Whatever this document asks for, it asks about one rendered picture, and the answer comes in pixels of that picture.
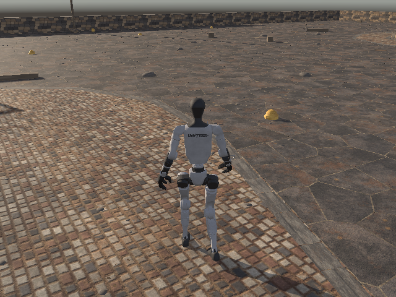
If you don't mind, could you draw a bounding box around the right robot hand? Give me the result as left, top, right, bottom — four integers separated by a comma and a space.
218, 163, 232, 173

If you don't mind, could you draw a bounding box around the left robot shin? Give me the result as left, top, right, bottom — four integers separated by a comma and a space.
180, 200, 189, 239

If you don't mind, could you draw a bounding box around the left robot forearm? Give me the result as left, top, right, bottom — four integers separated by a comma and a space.
160, 151, 173, 177

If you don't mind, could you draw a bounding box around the robot left upper arm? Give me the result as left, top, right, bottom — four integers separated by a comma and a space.
168, 125, 185, 160

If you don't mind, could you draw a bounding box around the robot torso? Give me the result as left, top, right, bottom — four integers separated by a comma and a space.
184, 122, 212, 186

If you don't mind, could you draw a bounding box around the robot right upper arm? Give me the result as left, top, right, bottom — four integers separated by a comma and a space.
210, 124, 228, 157

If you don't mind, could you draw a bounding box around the right robot forearm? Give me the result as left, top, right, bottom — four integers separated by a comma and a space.
222, 148, 231, 166

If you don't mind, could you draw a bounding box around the left robot hand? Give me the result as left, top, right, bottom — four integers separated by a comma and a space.
158, 174, 171, 190

